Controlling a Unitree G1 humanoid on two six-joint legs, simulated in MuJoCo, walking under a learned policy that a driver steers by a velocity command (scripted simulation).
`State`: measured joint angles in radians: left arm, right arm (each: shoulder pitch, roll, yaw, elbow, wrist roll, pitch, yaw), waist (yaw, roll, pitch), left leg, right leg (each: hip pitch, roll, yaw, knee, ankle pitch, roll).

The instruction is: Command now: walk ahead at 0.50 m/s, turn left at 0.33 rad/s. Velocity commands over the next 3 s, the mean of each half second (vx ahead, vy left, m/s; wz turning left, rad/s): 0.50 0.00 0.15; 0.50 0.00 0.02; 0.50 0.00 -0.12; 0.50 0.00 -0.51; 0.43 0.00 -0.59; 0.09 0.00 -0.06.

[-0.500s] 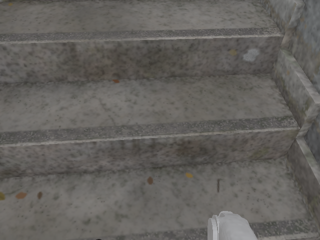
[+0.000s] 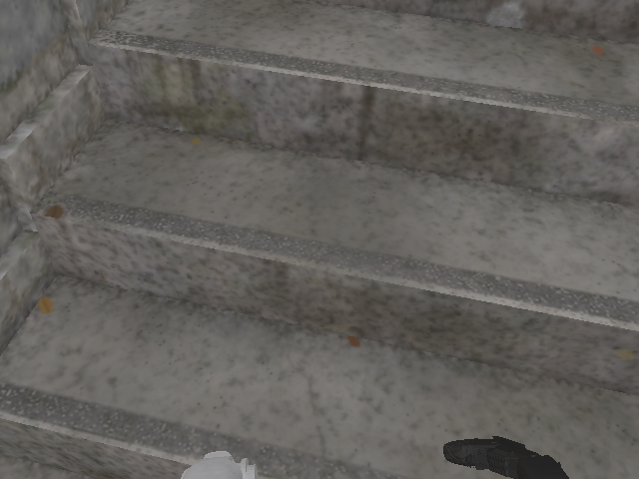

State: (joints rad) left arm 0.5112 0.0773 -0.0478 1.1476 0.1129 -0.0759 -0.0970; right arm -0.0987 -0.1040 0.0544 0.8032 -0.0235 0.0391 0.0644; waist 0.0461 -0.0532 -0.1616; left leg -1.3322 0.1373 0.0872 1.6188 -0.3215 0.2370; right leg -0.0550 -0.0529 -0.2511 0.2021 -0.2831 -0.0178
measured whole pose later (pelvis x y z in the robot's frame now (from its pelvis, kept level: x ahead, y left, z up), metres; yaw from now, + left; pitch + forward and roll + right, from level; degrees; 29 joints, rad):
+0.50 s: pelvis +0.28 +0.03 +0.16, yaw +4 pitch +5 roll +0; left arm 0.09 0.12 -0.06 0.81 0.01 0.01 -0.04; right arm 0.51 -0.11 0.04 1.15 -0.10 -0.07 0.07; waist -0.03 0.00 -0.12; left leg -0.15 -0.02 0.07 0.40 -0.34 0.04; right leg -1.39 -0.09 -0.01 1.85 -0.10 -0.16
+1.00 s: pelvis +0.55 +0.03 +0.32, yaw +4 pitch +4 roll +0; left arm 0.55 0.08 -0.01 1.13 0.06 -0.11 -0.01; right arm 0.05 -0.10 0.05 0.74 -0.03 -0.03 0.03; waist 0.05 0.01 -0.09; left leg -1.40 0.04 -0.05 2.10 -0.27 0.18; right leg -0.17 0.01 -0.04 0.50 -0.40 -0.04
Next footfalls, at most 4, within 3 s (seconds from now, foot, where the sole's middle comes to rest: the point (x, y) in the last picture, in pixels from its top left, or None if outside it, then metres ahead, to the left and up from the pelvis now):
0.08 left None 0.22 0.12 -0.61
0.60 right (393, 427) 0.51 -0.08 -0.45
1.16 left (242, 205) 0.84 0.20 -0.28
1.66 right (361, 48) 1.12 0.00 -0.11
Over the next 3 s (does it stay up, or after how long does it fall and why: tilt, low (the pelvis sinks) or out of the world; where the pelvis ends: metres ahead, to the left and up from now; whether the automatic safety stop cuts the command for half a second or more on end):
stays up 1.50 0.01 0.85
